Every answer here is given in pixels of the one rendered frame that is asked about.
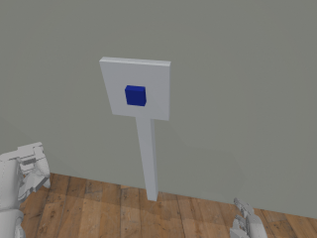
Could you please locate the panel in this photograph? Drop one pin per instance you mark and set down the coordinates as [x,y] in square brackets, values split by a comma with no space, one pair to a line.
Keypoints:
[155,77]

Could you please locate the left robot forearm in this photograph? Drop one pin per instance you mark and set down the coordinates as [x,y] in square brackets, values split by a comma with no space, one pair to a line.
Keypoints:
[10,223]

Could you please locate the button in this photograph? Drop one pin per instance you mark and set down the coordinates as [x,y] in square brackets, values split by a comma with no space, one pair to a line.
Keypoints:
[136,95]

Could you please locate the right robot hand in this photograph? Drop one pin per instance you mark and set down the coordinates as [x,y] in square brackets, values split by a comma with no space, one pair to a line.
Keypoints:
[252,226]

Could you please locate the left robot hand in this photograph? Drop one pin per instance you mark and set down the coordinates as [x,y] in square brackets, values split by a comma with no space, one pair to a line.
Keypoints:
[28,160]

